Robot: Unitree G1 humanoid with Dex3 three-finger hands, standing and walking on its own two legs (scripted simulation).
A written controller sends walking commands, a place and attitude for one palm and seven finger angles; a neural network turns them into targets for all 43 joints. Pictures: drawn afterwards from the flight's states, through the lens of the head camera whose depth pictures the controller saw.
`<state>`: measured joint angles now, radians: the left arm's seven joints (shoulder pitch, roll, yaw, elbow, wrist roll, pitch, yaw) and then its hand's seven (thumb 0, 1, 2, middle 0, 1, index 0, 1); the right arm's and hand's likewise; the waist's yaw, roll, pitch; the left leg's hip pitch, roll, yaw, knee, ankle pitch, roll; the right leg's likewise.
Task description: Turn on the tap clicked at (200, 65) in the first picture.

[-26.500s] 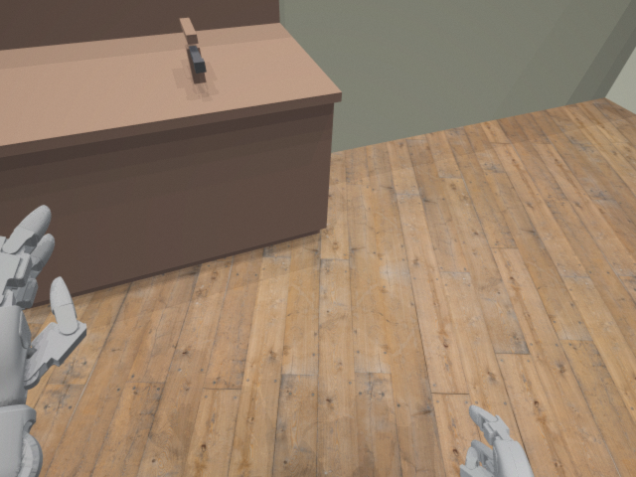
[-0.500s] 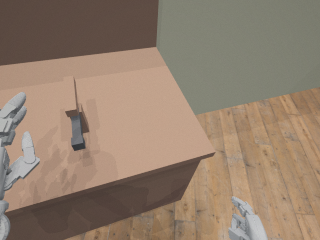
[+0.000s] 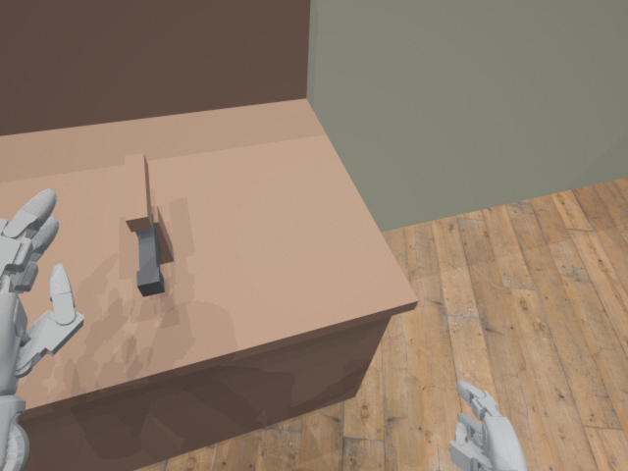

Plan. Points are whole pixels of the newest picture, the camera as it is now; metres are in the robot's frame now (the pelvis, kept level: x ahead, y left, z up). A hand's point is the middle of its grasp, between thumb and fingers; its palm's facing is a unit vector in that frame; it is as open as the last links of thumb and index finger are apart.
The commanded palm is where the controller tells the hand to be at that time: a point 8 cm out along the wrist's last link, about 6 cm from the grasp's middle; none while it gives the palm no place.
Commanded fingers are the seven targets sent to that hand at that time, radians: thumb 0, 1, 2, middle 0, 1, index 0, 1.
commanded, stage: shuffle to correct the standing spot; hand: left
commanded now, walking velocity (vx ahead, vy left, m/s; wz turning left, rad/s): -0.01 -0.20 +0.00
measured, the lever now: (150, 281) +0.33 +0.25 +0.02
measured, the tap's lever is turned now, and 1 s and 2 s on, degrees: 0 0 0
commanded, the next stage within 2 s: none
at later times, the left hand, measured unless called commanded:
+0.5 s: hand (141, 312) +0.22 +0.19 +0.16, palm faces +0.29 -0.88 -0.39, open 7.5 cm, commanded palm +0.17 +0.23 +0.17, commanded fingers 0.00 0.90 0.90 -0.20 -0.30 -0.20 -0.30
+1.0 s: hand (177, 311) +0.23 +0.16 +0.15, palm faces +0.28 -0.88 -0.38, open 7.5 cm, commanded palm +0.17 +0.20 +0.17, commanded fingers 0.00 0.90 0.90 -0.20 -0.30 -0.20 -0.30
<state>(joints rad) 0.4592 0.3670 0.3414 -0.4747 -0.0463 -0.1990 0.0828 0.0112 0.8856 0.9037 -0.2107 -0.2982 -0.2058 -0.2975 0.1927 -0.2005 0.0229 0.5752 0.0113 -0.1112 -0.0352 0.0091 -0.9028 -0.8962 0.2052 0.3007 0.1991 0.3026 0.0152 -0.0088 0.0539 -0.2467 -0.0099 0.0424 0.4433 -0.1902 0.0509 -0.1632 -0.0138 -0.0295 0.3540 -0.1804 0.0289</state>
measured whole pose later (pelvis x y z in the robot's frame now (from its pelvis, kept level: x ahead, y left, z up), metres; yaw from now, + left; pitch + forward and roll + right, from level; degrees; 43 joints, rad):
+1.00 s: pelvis +0.01 -0.07 -0.01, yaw -1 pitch +0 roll -1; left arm 0.49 0.39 0.34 -0.53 -0.11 -0.12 0.07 0.01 0.89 0.90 -0.21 -0.30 -0.21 -0.30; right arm 0.19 -0.21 0.00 0.57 0.03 -0.06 -0.04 0.01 -0.90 -0.90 0.20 0.30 0.20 0.30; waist 0.00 0.01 0.04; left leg -0.27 0.10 0.01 0.51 -0.23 -0.05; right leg -0.20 0.09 -0.05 0.43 -0.23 -0.08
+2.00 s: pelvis +0.00 -0.07 +0.00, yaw -1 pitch +0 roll -1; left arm 0.49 0.39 0.34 -0.53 -0.11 -0.12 0.09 0.01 0.89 0.90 -0.21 -0.30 -0.21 -0.30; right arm 0.19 -0.20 0.01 0.57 0.03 -0.06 -0.04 0.01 -0.90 -0.90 0.20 0.30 0.20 0.30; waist 0.00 0.01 0.04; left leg -0.27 0.09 0.01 0.48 -0.20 -0.04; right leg -0.20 0.08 -0.05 0.41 -0.20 -0.07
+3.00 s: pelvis +0.00 -0.08 +0.00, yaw +0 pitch -1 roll -1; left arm 0.49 0.39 0.33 -0.53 -0.12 -0.10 0.10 0.01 0.89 0.90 -0.21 -0.30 -0.20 -0.30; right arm 0.18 -0.20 0.01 0.57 0.03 -0.05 -0.04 0.01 -0.90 -0.90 0.20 0.30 0.20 0.30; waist 0.00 0.02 0.04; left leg -0.26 0.09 0.00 0.48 -0.21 -0.05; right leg -0.19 0.09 -0.06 0.41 -0.22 -0.08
